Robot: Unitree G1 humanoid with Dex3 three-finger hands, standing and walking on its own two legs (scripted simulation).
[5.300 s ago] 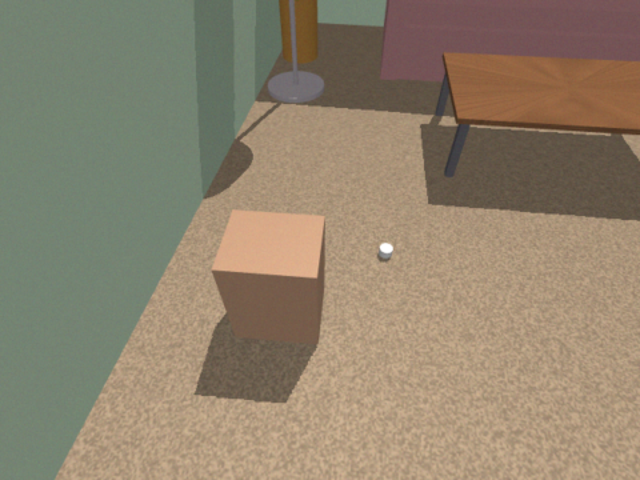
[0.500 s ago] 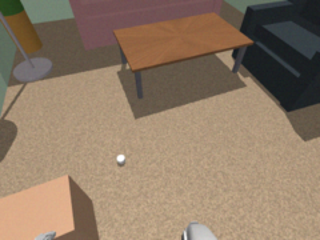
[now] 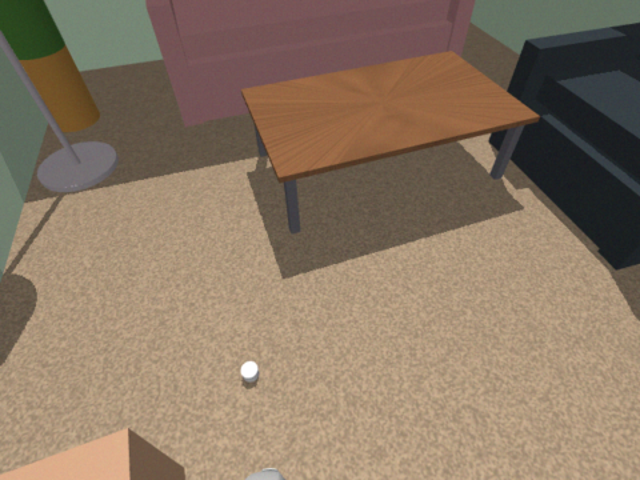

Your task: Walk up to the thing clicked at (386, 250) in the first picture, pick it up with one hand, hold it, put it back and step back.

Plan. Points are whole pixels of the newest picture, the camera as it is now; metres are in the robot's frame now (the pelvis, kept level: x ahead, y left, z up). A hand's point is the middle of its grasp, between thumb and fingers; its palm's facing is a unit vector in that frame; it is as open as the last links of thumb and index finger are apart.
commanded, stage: walk up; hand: left
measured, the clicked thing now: (250, 371) +0.55 +0.28 -0.74
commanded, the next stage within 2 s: none
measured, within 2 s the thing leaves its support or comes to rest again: neither
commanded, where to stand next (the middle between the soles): +0.15 +0.03 m, yaw +1 degrees
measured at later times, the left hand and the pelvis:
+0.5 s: hand (140, 476) +0.16 +0.28 -0.14, palm faces -0.06 -0.91 -0.41, open 7.4 cm; pelvis +0.07 +0.02 -0.01, yaw -2 degrees
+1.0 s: hand (149, 457) +0.18 +0.27 -0.14, palm faces -0.01 -0.95 -0.32, open 7.4 cm; pelvis +0.08 +0.03 +0.02, yaw +0 degrees
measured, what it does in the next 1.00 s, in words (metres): steps on the spot: left foot, then right foot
